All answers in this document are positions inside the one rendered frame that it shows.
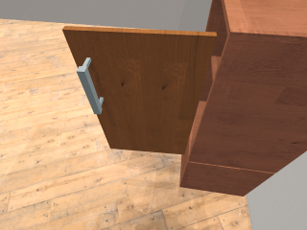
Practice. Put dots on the cupboard door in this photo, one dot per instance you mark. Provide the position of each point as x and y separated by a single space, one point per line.
151 82

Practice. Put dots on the handle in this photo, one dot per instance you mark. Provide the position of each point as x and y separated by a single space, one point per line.
89 88

